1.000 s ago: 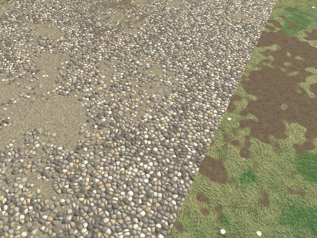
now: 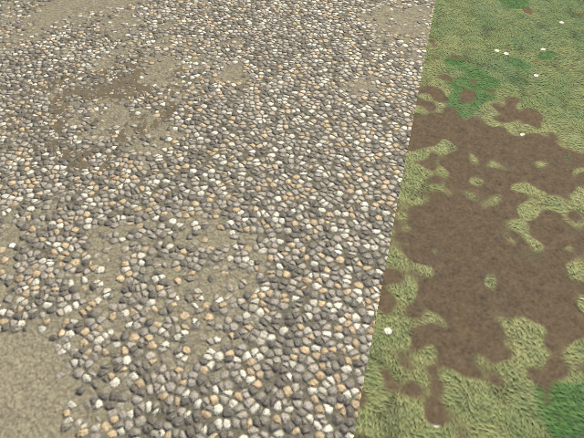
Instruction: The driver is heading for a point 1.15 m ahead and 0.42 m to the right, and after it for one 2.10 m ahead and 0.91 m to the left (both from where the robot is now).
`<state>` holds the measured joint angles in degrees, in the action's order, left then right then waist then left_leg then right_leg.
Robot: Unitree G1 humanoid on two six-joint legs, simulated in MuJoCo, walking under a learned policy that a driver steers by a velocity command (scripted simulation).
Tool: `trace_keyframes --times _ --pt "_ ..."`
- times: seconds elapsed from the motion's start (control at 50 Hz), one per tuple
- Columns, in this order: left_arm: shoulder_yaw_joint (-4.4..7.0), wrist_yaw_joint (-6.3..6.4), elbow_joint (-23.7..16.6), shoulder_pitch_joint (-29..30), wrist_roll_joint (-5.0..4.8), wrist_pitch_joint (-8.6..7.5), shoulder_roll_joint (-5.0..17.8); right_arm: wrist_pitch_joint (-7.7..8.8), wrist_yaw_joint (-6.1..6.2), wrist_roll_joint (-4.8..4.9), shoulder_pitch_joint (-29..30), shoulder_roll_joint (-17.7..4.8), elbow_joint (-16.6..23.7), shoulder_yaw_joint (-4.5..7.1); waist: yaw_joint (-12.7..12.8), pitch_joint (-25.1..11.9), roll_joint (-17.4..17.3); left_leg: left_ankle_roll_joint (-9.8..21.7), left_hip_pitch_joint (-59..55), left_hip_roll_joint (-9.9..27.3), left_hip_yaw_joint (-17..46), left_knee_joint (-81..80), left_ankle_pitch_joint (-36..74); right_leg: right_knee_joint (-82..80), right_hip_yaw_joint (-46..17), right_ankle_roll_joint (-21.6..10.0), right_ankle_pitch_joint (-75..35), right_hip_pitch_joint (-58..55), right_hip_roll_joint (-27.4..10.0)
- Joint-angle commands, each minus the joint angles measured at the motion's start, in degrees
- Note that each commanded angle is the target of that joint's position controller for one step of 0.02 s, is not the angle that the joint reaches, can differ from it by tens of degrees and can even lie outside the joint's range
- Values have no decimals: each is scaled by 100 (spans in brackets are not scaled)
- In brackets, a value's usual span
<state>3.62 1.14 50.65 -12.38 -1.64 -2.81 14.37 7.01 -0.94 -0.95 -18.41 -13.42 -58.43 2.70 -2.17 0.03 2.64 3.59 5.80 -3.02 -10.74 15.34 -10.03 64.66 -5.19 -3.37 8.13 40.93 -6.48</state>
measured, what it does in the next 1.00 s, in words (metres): walks ahead, turning right: right foot, then left foot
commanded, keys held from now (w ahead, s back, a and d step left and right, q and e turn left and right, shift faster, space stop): w+e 0.76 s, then w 0.24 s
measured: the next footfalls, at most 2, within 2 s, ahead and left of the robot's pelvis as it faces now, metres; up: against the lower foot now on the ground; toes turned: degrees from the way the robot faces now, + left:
right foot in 0.28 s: +0.31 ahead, -0.17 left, +0.00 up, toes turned -13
left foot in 0.78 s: +0.65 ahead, -0.07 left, +0.00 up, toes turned -29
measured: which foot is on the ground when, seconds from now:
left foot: down 0.00-0.30, up 0.32-0.76, down 0.78-1.00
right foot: up 0.00-0.26, down 0.28-0.80, up 0.82-1.00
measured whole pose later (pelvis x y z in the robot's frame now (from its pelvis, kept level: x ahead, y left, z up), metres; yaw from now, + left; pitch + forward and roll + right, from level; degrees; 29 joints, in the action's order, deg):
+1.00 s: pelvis +0.55 -0.13 +0.00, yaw -31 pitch +2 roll +1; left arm 3.5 0.3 40.2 -13.8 -0.7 -3.2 16.0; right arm 6.4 -1.4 -0.2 -17.5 -14.4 -48.3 3.4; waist -2.3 0.0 2.9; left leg 2.8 12.9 -2.5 -2.3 20.8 -9.9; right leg 63.0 -3.8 -2.1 16.9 33.7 -3.0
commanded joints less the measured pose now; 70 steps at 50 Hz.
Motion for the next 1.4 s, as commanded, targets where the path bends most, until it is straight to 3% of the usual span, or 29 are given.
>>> trace_keyframes --times 0.02,0.18,0.24,0.28,0.3,0.32,0.34,0.36,0.38,0.42,0.5,0.66,0.76,0.78,0.8,0.82,0.84,0.86,0.9,0.98,1.12,1.2,1.24,1.28,1.3,1.32,1.34,1.36,1.4 --pt "31 -78 -284 -151 26 -35 100 71 121 -21 433 -701 385 101 289 364 -446 763 398 1736 729 -979 1008 -681 -217 69 -844 186 -181" --pt "-76 -420 -1050 1361 30 -90 -5 -197 212 138 -292 -1048 285 181 -253 660 -388 541 -1022 2038 105 -450 1490 -2497 711 -82 -575 388 -1" --pt "61 -490 -1179 945 18 -61 277 -307 231 170 -40 -1253 421 249 160 216 -750 336 -1156 2051 -202 675 4134 -2646 1233 -387 291 -729 534" --pt "422 -420 -790 -746 -5 -47 920 -374 261 180 151 -1245 558 234 1067 -718 -641 12 -317 1675 -431 3084 4655 -3230 1238 -797 -34 -3201 1065" --pt "603 -272 -657 -1389 -7 5 1579 -292 232 -7 -4 -840 774 98 1048 -1213 537 -253 1469 1248 -396 5091 1170 -3314 -761 -1202 -284 -4897 -234" --pt "587 -302 -876 -1185 63 -79 1840 -27 123 77 -332 -293 1080 -83 531 -2161 1358 -456 3479 49 827 6782 -2344 -4500 -4257 -2399 796 -6414 -1429" --pt "438 -338 -839 -1329 113 -127 1275 199 54 308 540 -914 1228 68 955 -1933 472 -265 4129 357 1636 6957 -1999 -4919 -3983 -2001 710 -6345 -1298" --pt "365 -324 -835 -1053 114 -171 1009 277 38 402 846 -923 1372 76 810 -1191 363 -111 4370 592 1551 6616 -1459 -4820 -2998 -1724 187 -5683 -1089" --pt "299 -328 -962 -542 76 -188 819 271 88 289 817 -866 1294 74 490 -785 -294 -113 3981 872 1555 6126 -1031 -4814 -2234 -1500 -451 -4722 -812" --pt "197 -296 -1151 -18 133 -194 548 100 103 163 588 -910 1258 163 101 -505 -207 -211 3165 1138 1581 5430 -688 -5019 -1499 -1317 -1097 -3543 -436" --pt "268 -158 -1127 -284 76 -239 853 -98 136 -1 952 -674 1517 152 74 -232 -198 -589 3135 980 1374 4303 -30 -5238 -985 -1370 -1782 -2898 -180" --pt "299 -48 -993 -902 13 -146 946 22 24 132 2347 -642 2027 92 609 20 312 -544 2603 408 1390 1575 1510 -4861 -1194 -923 -483 -2998 -51" --pt "273 19 -1096 -673 42 -37 840 172 -18 123 1482 -1013 1891 280 71 -274 539 -168 1323 279 1324 978 675 -3783 -1742 -643 -924 -3370 -23" --pt "166 -8 -1170 -596 97 -48 572 200 8 35 745 -1215 1765 355 -268 -883 340 101 135 731 1628 1084 687 -2728 -1407 -450 -1004 -3044 288" --pt "62 -11 -1263 -1088 113 -82 221 183 40 -63 -132 -1609 1667 452 -288 -1789 -746 748 -1936 1921 3332 1078 213 -813 -744 -63 262 -1512 959" --pt "6 -9 -1251 -1683 -47 -137 235 116 -27 23 -494 -1636 1431 485 -105 -2095 -2421 1342 -2742 2708 5673 312 -1170 588 -528 123 2545 -8 1214" --pt "101 -14 -1104 -1478 -116 -141 741 96 -40 132 -252 -1110 1522 354 -201 -1363 -1565 1176 -2211 2570 5467 90 -2078 1192 -783 132 2224 494 884" --pt "122 -23 -1200 -861 -54 -123 876 39 -28 135 50 -863 1582 279 -246 -720 -925 955 -1433 2345 4529 73 -1829 1254 -554 126 1738 525 663" --pt "131 -43 -1361 -315 110 -137 745 -4 -35 38 505 -676 1577 187 20 -98 -558 855 -140 1880 3438 -184 -595 613 -385 77 1129 127 302" --pt "49 -85 -1396 -351 107 -100 408 56 -39 100 394 -785 1391 199 210 -67 -793 975 309 1589 2504 -568 659 -266 -1 142 733 -199 65" --pt "-73 -179 -1714 872 84 -202 213 -91 27 208 -122 -1097 1128 224 -198 103 -712 764 121 1393 1582 -635 1204 -2555 425 280 -882 -483 166" --pt "-57 -294 -1927 1413 18 -236 291 -201 22 246 -452 -1180 956 216 -340 272 -781 697 -325 1665 1689 -414 1128 -3170 527 172 -645 -607 322" --pt "-18 -337 -1969 1366 23 -265 405 -264 43 265 -424 -1278 910 241 -194 254 -857 609 -564 1806 1732 -154 1514 -3437 569 10 -278 -868 411" --pt "155 -304 -1683 390 94 -276 705 -315 73 284 -276 -1297 918 231 392 -315 -763 404 -448 1526 1382 997 3029 -3846 810 -246 -336 -2393 702" --pt "293 -241 -1448 -593 143 -261 1029 -298 89 214 -213 -1110 1004 149 824 -1002 -556 194 323 1253 1124 2279 2745 -3670 361 -509 -510 -3939 275" --pt "428 -177 -1373 -1348 261 -214 1677 -189 70 81 -550 -546 1230 -42 848 -1849 755 -197 2502 497 776 4556 363 -3698 -1897 -1260 -458 -6127 -1263" --pt "367 -207 -1280 -1532 166 -195 1458 -60 38 162 -676 -576 1177 -67 832 -2346 1330 -239 3581 172 1463 5638 -2261 -4523 -3659 -1745 260 -6501 -1761" --pt "242 -221 -1294 -1187 136 -201 1101 -3 6 308 -253 -1070 1259 77 812 -1466 790 -179 4109 543 1610 6032 -1978 -4630 -2986 -1476 532 -5830 -1527" --pt "109 -260 -1357 -438 137 -200 731 -37 11 240 296 -982 1354 78 486 -501 137 -181 3839 960 1398 5508 -1066 -4937 -1619 -1151 -54 -4251 -964"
